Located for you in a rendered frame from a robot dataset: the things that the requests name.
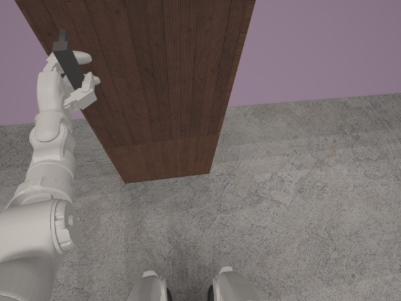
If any handle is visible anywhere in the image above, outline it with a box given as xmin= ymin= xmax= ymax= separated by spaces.
xmin=52 ymin=29 xmax=94 ymax=104

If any left robot upper arm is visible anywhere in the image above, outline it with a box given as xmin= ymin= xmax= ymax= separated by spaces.
xmin=0 ymin=198 xmax=81 ymax=301

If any left robot forearm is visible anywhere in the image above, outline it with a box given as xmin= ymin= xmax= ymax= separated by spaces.
xmin=0 ymin=111 xmax=76 ymax=215

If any right robot thigh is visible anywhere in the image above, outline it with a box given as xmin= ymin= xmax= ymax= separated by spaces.
xmin=212 ymin=271 xmax=264 ymax=301

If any robot left hand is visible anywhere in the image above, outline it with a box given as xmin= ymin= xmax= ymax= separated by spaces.
xmin=37 ymin=51 xmax=100 ymax=120

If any cupboard door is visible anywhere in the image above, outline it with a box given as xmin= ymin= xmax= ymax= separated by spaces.
xmin=19 ymin=0 xmax=249 ymax=149

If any robot left shin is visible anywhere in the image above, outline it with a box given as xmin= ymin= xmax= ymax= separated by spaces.
xmin=143 ymin=270 xmax=159 ymax=277

